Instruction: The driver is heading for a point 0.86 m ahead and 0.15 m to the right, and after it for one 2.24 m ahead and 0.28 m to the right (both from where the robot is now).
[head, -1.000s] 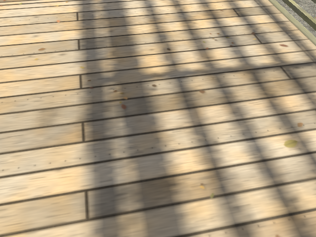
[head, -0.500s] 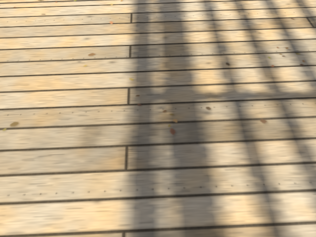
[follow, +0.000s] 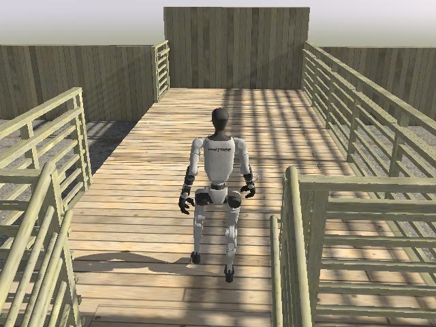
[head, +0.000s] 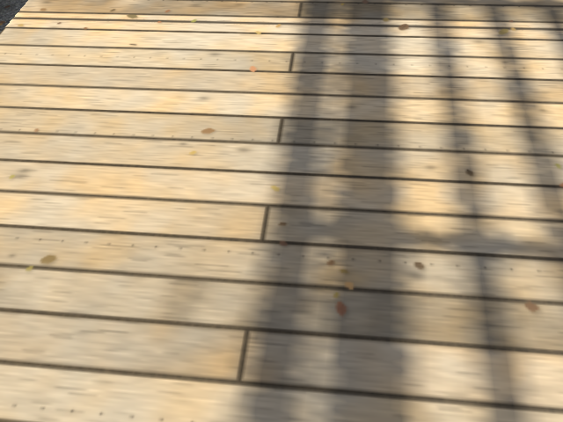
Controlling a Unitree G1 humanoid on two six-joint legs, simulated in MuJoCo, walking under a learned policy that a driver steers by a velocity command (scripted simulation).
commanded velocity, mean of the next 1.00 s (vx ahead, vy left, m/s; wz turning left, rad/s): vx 0.50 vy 0.00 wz -0.36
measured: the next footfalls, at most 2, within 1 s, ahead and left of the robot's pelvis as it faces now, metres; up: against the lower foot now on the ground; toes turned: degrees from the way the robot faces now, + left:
left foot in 0.26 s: +0.29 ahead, +0.16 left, +0.00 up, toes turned +0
right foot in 0.80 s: +0.53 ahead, -0.15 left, +0.00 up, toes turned -21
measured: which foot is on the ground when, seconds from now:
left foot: up 0.00-0.24, down 0.26-0.78, up 0.80-1.00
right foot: down 0.00-0.28, up 0.30-0.78, down 0.80-1.00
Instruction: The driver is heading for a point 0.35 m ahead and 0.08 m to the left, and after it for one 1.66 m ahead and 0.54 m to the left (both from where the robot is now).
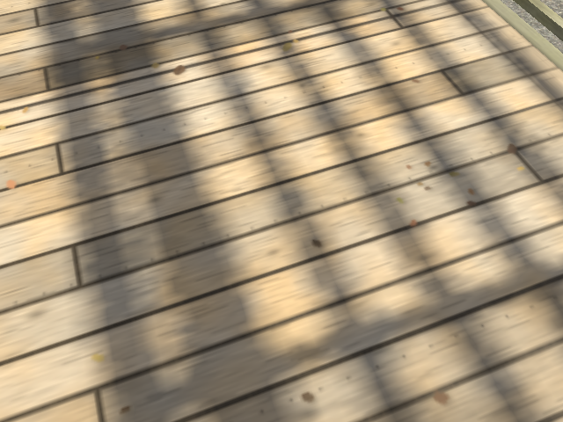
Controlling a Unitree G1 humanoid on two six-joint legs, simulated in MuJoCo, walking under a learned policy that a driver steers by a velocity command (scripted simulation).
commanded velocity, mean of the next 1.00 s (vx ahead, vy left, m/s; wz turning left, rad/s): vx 0.50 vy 0.00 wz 0.36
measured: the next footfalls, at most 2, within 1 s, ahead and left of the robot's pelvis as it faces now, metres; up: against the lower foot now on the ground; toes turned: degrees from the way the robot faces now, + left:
left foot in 0.34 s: +0.37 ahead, +0.15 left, +0.00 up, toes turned +6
right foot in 0.80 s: +0.67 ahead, +0.02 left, +0.00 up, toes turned +26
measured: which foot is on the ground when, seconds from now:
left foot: up 0.00-0.32, down 0.34-0.80, up 0.82-1.00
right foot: down 0.00-0.32, up 0.34-0.78, down 0.80-1.00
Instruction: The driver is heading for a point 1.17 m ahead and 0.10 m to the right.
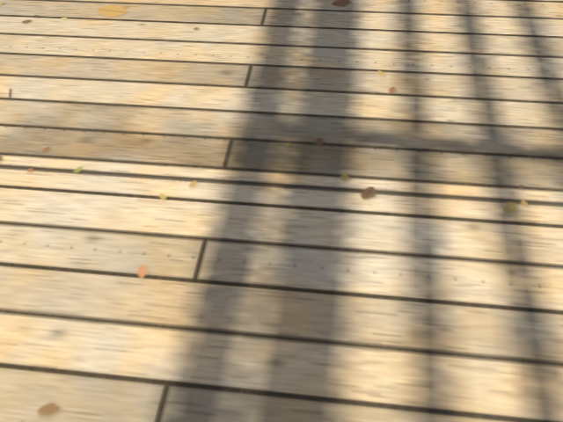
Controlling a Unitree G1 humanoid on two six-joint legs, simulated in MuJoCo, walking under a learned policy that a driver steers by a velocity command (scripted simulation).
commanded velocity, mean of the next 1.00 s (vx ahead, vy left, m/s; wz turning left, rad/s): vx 0.50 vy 0.00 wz -0.19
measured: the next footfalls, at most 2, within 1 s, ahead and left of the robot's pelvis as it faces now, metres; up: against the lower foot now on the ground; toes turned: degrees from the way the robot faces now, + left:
left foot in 0.28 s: +0.29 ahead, +0.17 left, +0.00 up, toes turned +5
right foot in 0.82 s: +0.58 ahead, -0.09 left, +0.00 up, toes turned -13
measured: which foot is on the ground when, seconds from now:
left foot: up 0.00-0.26, down 0.28-0.84, up 0.86-1.00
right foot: down 0.00-0.28, up 0.30-0.80, down 0.82-1.00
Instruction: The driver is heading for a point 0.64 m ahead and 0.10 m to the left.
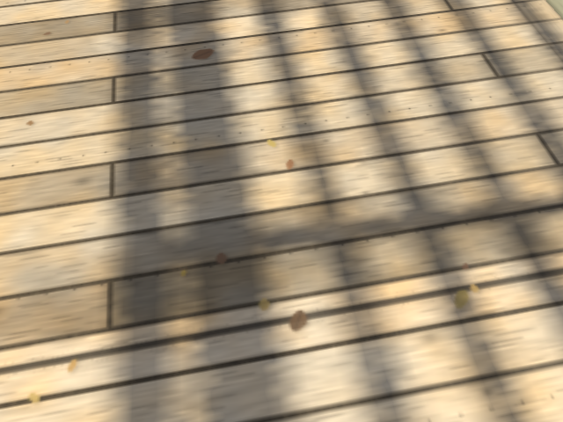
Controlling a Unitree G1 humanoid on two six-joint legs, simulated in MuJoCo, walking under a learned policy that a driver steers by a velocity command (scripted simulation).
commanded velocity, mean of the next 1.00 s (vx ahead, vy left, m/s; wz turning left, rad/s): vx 0.29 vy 0.00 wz -0.04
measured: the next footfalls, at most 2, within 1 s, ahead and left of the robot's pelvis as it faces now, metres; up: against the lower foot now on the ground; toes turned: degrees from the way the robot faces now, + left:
left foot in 0.32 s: +0.38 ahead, +0.15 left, +0.00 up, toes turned -3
right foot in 0.76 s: +0.48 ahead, -0.09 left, +0.00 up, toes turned -3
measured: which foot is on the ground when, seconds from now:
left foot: up 0.00-0.30, down 0.32-1.00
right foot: down 0.00-0.34, up 0.36-0.74, down 0.76-1.00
